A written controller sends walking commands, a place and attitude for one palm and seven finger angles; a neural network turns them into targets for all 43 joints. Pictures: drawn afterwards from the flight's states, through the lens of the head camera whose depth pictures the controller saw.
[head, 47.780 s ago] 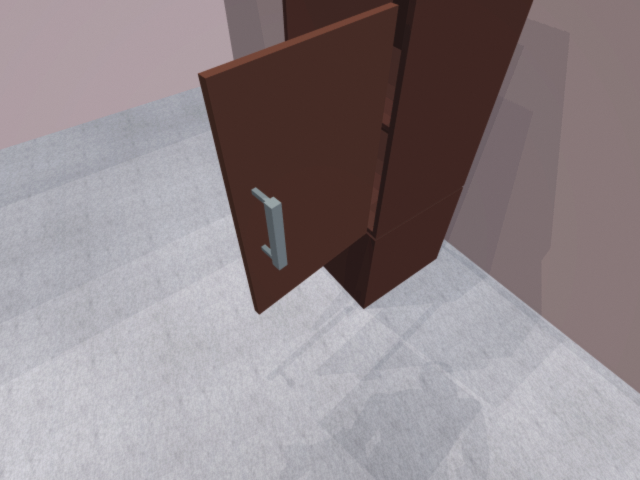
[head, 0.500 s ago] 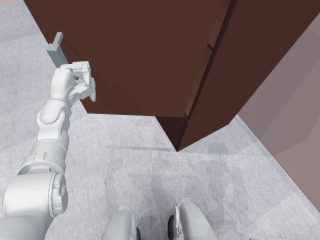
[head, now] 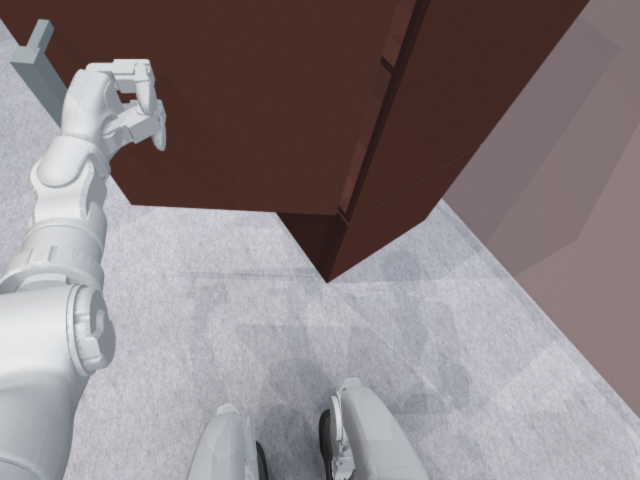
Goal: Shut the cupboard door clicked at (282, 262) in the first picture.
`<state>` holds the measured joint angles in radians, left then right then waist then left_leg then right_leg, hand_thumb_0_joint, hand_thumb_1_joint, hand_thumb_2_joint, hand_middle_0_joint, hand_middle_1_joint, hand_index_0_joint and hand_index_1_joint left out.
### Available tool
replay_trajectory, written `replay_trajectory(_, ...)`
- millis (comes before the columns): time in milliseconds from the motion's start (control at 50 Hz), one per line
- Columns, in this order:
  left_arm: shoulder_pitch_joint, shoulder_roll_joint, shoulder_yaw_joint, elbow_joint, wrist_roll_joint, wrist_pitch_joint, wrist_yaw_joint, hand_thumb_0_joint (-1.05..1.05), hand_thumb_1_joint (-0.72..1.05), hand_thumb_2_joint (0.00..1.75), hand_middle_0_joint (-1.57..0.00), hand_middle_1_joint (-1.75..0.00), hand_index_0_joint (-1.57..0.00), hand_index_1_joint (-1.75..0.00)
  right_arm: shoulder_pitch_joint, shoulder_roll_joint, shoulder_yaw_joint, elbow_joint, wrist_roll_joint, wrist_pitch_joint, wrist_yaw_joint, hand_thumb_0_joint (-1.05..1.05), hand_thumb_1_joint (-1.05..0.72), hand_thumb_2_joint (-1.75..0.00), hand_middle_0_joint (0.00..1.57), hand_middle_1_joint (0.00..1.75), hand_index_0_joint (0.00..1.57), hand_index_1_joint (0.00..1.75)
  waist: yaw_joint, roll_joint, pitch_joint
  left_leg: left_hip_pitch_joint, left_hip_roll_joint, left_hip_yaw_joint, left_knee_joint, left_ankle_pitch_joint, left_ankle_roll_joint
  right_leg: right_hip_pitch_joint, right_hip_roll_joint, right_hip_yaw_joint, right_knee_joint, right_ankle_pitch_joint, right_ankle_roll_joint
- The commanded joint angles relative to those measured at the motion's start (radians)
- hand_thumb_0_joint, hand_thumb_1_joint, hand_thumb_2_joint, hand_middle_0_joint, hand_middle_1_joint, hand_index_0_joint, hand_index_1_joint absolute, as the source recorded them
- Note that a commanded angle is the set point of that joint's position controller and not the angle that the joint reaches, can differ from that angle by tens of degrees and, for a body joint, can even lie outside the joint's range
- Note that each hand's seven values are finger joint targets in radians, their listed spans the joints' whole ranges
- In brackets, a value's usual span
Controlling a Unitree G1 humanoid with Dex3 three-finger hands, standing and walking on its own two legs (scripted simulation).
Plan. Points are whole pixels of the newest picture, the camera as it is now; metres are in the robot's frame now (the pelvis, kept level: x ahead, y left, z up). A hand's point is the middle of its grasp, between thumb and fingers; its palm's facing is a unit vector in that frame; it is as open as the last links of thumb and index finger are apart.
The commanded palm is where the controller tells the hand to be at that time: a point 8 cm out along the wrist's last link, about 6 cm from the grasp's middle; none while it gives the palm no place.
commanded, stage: push the door shut along its arc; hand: left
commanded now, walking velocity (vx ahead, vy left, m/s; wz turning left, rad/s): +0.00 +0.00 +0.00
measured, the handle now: (74, 103) +0.57 +0.23 +0.06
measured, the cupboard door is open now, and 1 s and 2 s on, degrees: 55 35 34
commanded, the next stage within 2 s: pull the fist back off the door in 0.76 s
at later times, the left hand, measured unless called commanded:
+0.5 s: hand (167, 88) +0.57 +0.12 +0.08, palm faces -0.34 -0.94 -0.03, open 3.3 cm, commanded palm +0.59 +0.14 +0.07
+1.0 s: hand (195, 59) +0.62 +0.09 +0.08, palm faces -0.08 -0.99 +0.11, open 3.3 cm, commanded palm +0.60 +0.09 +0.07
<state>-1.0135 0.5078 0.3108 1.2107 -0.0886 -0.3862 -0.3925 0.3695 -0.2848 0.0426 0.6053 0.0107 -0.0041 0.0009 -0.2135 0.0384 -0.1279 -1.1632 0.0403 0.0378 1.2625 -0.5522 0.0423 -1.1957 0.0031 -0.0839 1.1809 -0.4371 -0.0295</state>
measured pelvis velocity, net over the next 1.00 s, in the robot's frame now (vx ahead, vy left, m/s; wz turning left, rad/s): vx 0.00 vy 0.00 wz -0.02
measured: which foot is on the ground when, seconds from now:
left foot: down 0.00-1.00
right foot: down 0.00-1.00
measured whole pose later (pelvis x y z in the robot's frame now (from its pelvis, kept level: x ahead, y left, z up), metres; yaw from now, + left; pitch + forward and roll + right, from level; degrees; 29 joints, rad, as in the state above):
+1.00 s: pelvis +0.00 +0.00 -0.02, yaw -1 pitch +33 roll -5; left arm -1.36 0.52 0.33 1.30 -0.04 -0.20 -0.11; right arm 0.45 -0.26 0.06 0.64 -0.07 -0.08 0.04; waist -0.29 0.07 -0.13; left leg -1.35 0.05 0.00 1.36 -0.58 0.04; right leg -1.36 0.01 -0.12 1.24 -0.45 -0.03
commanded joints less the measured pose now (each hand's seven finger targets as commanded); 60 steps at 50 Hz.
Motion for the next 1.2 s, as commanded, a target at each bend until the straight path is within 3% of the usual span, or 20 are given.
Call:
replay_trajectory(0, -0.514, 0.229, 0.024, -0.206, -0.027, -0.062, -0.014, 0.0, 0.9, 0.9, -1.3, -1.5, -1.3, -1.5, 0.177, -0.182, -0.065, -0.04, -0.004, -0.022, -0.017, 0.0, -0.9, -0.9, 0.2, 0.3, 0.2, 0.3, -0.034, 0.101, -0.525, 0.303, -0.02, -0.111, -0.125, 0.364, 0.001, 0.289, 0.031, 0.078, -0.122, 0.235, -0.004)
replay_trajectory(20, -0.503, 0.257, 0.045, -0.197, -0.02, -0.057, -0.018, 0.0, 0.9, 0.9, -1.3, -1.5, -1.3, -1.5, 0.178, -0.188, -0.067, -0.038, -0.004, -0.021, -0.018, 0.0, -0.9, -0.9, 0.2, 0.3, 0.2, 0.3, -0.021, 0.109, -0.545, 0.305, -0.018, -0.113, -0.122, 0.367, -0.003, 0.29, 0.03, 0.079, -0.119, 0.234, -0.003)
replay_trajectory(200, -0.686, 0.199, -0.034, -0.195, -0.013, -0.002, -0.043, 0.0, 0.9, 0.9, -1.3, -1.5, -1.3, -1.5, 0.211, -0.19, -0.067, -0.001, -0.01, -0.036, -0.026, 0.0, -0.9, -0.9, 0.2, 0.3, 0.2, 0.3, -0.086, 0.156, -0.57, 0.353, -0.012, -0.135, -0.087, 0.387, 0.002, 0.189, 0.037, 0.062, -0.11, 0.222, -0.005)
replay_trajectory(260, -0.717, 0.233, -0.027, -0.143, -0.003, 0.021, -0.05, 0.0, 0.9, 0.9, -1.3, -1.5, -1.3, -1.5, 0.215, -0.194, -0.062, 0.012, -0.013, -0.04, -0.032, 0.0, -0.9, -0.9, 0.2, 0.3, 0.2, 0.3, -0.099, 0.141, -0.547, 0.303, -0.012, -0.131, -0.079, 0.362, 0.005, 0.2, 0.039, 0.065, -0.114, 0.212, -0.005)
replay_trajectory(300, -0.742, 0.22, -0.038, -0.162, -0.005, 0.021, -0.059, 0.0, 0.9, 0.9, -1.3, -1.5, -1.3, -1.5, 0.22, -0.192, -0.062, 0.013, -0.016, -0.05, -0.032, 0.0, -0.9, -0.9, 0.2, 0.3, 0.2, 0.3, -0.1, 0.181, -0.575, 0.336, -0.014, -0.136, -0.072, 0.386, 0.003, 0.177, 0.04, 0.06, -0.105, 0.219, -0.01)
replay_trajectory(380, -0.754, 0.242, -0.038, -0.116, 0.006, 0.045, -0.072, 0.0, 0.9, 0.9, -1.3, -1.5, -1.3, -1.5, 0.218, -0.196, -0.059, 0.022, -0.02, -0.057, -0.035, 0.0, -0.9, -0.9, 0.2, 0.3, 0.2, 0.3, -0.111, 0.179, -0.558, 0.301, -0.012, -0.131, -0.055, 0.369, 0.004, 0.165, 0.043, 0.061, -0.104, 0.206, -0.009)
replay_trajectory(520, -0.834, 0.258, -0.048, -0.136, 0.02, 0.059, -0.086, 0.0, 0.9, 0.9, -1.3, -1.5, -1.3, -1.5, 0.232, -0.202, -0.057, 0.037, -0.027, -0.072, -0.037, 0.0, -0.9, -0.9, 0.2, 0.3, 0.2, 0.3, -0.125, 0.242, -0.61, 0.351, -0.007, -0.147, -0.038, 0.414, -0.001, 0.117, 0.046, 0.046, -0.081, 0.219, -0.014)
replay_trajectory(560, -0.85, 0.219, -0.078, -0.119, 0.024, 0.075, -0.089, 0.0, 0.9, 0.9, -1.3, -1.5, -1.3, -1.5, 0.232, -0.202, -0.059, 0.046, -0.028, -0.075, -0.038, 0.0, -0.9, -0.9, 0.2, 0.3, 0.2, 0.3, -0.142, 0.243, -0.587, 0.357, -0.004, -0.15, -0.034, 0.409, 0.0, 0.08, 0.047, 0.041, -0.083, 0.209, -0.013)
replay_trajectory(720, -0.954, 0.183, -0.107, -0.116, 0.037, 0.108, -0.086, 0.0, 0.9, 0.9, -1.3, -1.5, -1.3, -1.5, 0.259, -0.208, -0.061, 0.077, -0.04, -0.091, -0.039, 0.0, -0.9, -0.9, 0.2, 0.3, 0.2, 0.3, -0.176, 0.285, -0.608, 0.437, 0.004, -0.189, -0.023, 0.461, -0.006, -0.023, 0.051, 0.015, -0.059, 0.209, -0.016)
replay_trajectory(760, -0.969, 0.173, -0.112, -0.093, 0.04, 0.121, -0.085, 0.0, 0.9, 0.9, -1.3, -1.5, -1.3, -1.5, 0.268, -0.207, -0.06, 0.085, -0.042, -0.093, -0.038, 0.0, -0.9, -0.9, 0.2, 0.3, 0.2, 0.3, -0.19, 0.262, -0.585, 0.417, 0.004, -0.186, -0.019, 0.445, -0.002, -0.027, 0.053, 0.011, -0.062, 0.204, -0.014)
replay_trajectory(840, -1.005, 0.156, -0.128, -0.119, 0.048, 0.123, -0.086, 0.0, 0.9, 0.9, -1.3, -1.5, -1.3, -1.5, 0.274, -0.206, -0.062, 0.091, -0.047, -0.101, -0.035, 0.0, -0.9, -0.9, 0.2, 0.3, 0.2, 0.3, -0.188, 0.321, -0.627, 0.478, 0.006, -0.202, -0.016, 0.506, -0.008, -0.06, 0.053, 0.005, -0.048, 0.216, -0.02)
replay_trajectory(860, -0.965, 0.196, 0.078, -0.122, -0.018, 0.142, 0.112, 0.0, 0.9, 0.9, -1.3, -1.5, -1.3, -1.5, 0.34, -0.185, -0.044, 0.045, -0.069, -0.099, -0.018, 0.0, -0.9, -0.9, 0.2, 0.3, 0.2, 0.3, -0.133, 0.346, -0.628, 0.436, 0.017, -0.203, -0.048, 0.48, -0.023, -0.019, 0.044, 0.014, -0.059, 0.22, -0.015)
replay_trajectory(900, -0.841, 0.125, 0.044, -0.085, 0.015, 0.147, 0.262, 0.0, 0.9, 0.9, -1.3, -1.5, -1.3, -1.5, 0.326, -0.174, -0.045, 0.033, -0.076, -0.09, 0.022, 0.0, -0.9, -0.9, 0.2, 0.3, 0.2, 0.3, -0.117, 0.306, -0.623, 0.425, 0.023, -0.218, -0.068, 0.502, -0.036, 0.006, 0.042, 0.012, -0.049, 0.219, -0.007)
replay_trajectory(920, -0.822, 0.076, 0.047, -0.09, 0.015, 0.143, 0.317, 0.0, 0.9, 0.9, -1.3, -1.5, -1.3, -1.5, 0.334, -0.169, -0.051, 0.027, -0.085, -0.082, 0.035, 0.0, -0.9, -0.9, 0.2, 0.3, 0.2, 0.3, -0.124, 0.249, -0.608, 0.407, 0.023, -0.208, -0.07, 0.498, -0.036, 0.029, 0.041, 0.009, -0.057, 0.229, -0.001)
replay_trajectory(960, -0.813, 0.042, 0.061, -0.155, 0.042, 0.097, 0.451, 0.0, 0.9, 0.9, -1.3, -1.5, -1.3, -1.5, 0.342, -0.162, -0.061, 0.012, -0.106, -0.073, 0.061, 0.0, -0.9, -0.9, 0.2, 0.3, 0.2, 0.3, -0.112, 0.233, -0.624, 0.39, 0.015, -0.186, -0.069, 0.5, -0.037, 0.071, 0.038, 0.014, -0.067, 0.254, 0.007)
replay_trajectory(1000, -0.812, 0.053, 0.064, -0.218, 0.135, 0.008, 0.582, 0.0, 0.9, 0.9, -1.3, -1.5, -1.3, -1.5, 0.345, -0.156, -0.071, 0.007, -0.131, -0.071, 0.089, 0.0, -0.9, -0.9, 0.2, 0.3, 0.2, 0.3, -0.093, 0.267, -0.666, 0.411, 0.015, -0.179, -0.05, 0.546, -0.044, 0.069, 0.038, 0.02, -0.05, 0.284, 0.006)
replay_trajectory(1060, -0.793, 0.051, 0.009, -0.268, 0.235, -0.08, 0.628, 0.0, 0.9, 0.9, -1.3, -1.5, -1.3, -1.5, 0.36, -0.156, -0.094, 0.025, -0.136, -0.047, 0.121, 0.0, -0.9, -0.9, 0.2, 0.3, 0.2, 0.3, -0.096, 0.259, -0.721, 0.454, 0.012, -0.163, -0.055, 0.608, -0.049, 0.14, 0.036, 0.029, -0.057, 0.351, 0.005)
replay_trajectory(1100, -0.748, 0.063, 0.015, -0.254, 0.233, -0.095, 0.601, 0.0, 0.9, 0.9, -1.3, -1.5, -1.3, -1.5, 0.364, -0.161, -0.103, 0.026, -0.126, -0.03, 0.124, 0.0, -0.9, -0.9, 0.2, 0.3, 0.2, 0.3, -0.09, 0.214, -0.739, 0.436, 0.0, -0.146, -0.077, 0.592, -0.039, 0.239, 0.038, 0.041, -0.078, 0.401, 0.004)
replay_trajectory(1140, -0.717, 0.098, 0.042, -0.175, 0.211, -0.069, 0.569, 0.0, 0.9, 0.9, -1.3, -1.5, -1.3, -1.5, 0.356, -0.158, -0.098, 0.026, -0.107, -0.011, 0.115, 0.0, -0.9, -0.9, 0.2, 0.3, 0.2, 0.3, -0.093, 0.135, -0.678, 0.318, -0.014, -0.116, -0.104, 0.474, -0.023, 0.344, 0.037, 0.057, -0.112, 0.391, 0.012)
replay_trajectory(1180, -0.668, 0.124, 0.075, -0.137, 0.182, -0.042, 0.548, 0.0, 0.9, 0.9, -1.3, -1.5, -1.3, -1.5, 0.344, -0.151, -0.09, 0.01, -0.095, 0.001, 0.102, 0.0, -0.9, -0.9, 0.2, 0.3, 0.2, 0.3, -0.077, 0.084, -0.62, 0.218, -0.027, -0.086, -0.134, 0.377, -0.013, 0.436, 0.033, 0.075, -0.145, 0.368, 0.017)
